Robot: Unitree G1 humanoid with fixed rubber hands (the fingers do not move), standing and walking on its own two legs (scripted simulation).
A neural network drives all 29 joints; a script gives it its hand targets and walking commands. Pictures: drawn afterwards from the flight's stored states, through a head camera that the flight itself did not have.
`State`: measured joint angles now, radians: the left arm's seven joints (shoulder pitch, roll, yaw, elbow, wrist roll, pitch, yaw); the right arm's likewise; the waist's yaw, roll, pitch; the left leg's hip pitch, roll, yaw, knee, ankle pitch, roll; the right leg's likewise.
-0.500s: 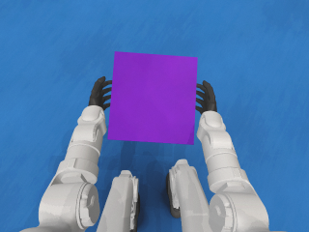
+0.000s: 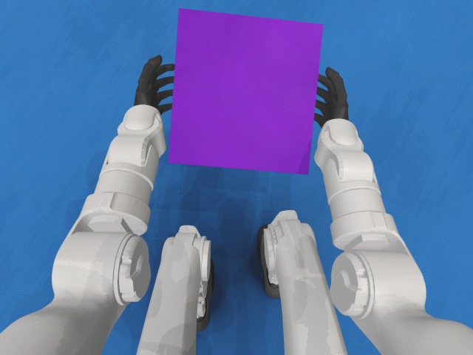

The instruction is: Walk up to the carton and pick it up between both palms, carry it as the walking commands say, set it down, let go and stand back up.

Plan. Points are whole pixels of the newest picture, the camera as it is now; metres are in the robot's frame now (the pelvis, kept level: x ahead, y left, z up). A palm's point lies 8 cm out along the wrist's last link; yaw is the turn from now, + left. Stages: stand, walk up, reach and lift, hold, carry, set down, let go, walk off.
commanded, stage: set down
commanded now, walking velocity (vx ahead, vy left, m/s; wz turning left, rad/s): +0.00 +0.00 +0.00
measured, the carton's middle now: (240, 109) +0.51 -0.04 -0.17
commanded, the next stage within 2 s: none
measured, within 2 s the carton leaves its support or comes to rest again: rests again in 1.66 s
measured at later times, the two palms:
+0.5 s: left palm (171, 122) +0.51 +0.10 -0.22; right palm (315, 132) +0.47 -0.19 -0.22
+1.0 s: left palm (178, 121) +0.54 +0.09 -0.30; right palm (307, 112) +0.53 -0.20 -0.27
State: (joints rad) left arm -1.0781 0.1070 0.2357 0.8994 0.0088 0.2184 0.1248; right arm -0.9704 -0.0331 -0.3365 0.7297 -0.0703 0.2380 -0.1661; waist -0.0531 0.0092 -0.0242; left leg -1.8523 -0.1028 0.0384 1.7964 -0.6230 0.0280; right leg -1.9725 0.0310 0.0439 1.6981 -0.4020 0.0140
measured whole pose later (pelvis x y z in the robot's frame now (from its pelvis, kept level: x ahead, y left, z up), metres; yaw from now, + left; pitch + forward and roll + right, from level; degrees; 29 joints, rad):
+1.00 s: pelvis -0.02 +0.00 -0.12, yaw +2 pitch +32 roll +0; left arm -1.49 0.28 0.12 0.89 -0.09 0.28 0.17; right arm -1.51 -0.26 -0.22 0.87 0.08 0.33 -0.17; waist -0.11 -0.04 0.53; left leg -2.08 -0.15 0.03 2.21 -0.68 0.01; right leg -2.19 0.03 0.02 2.08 -0.44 0.02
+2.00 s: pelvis -0.01 +0.00 -0.14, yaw +2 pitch +30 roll -3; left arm -1.55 0.25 0.14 1.06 -0.02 0.20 0.14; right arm -1.50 -0.30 -0.25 1.08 0.14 0.19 -0.12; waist -0.09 0.00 0.51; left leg -2.12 -0.17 0.01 2.31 -0.71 0.01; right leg -2.21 0.02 0.00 2.17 -0.48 0.04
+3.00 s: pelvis +0.00 -0.01 -0.13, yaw +2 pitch +35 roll -2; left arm -1.49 0.31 0.03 1.10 -0.09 0.13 0.13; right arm -1.46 -0.26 -0.34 1.17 0.10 0.05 -0.11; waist -0.09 -0.01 0.41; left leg -2.16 -0.17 0.00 2.26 -0.71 0.00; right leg -2.26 0.02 0.00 2.13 -0.49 0.03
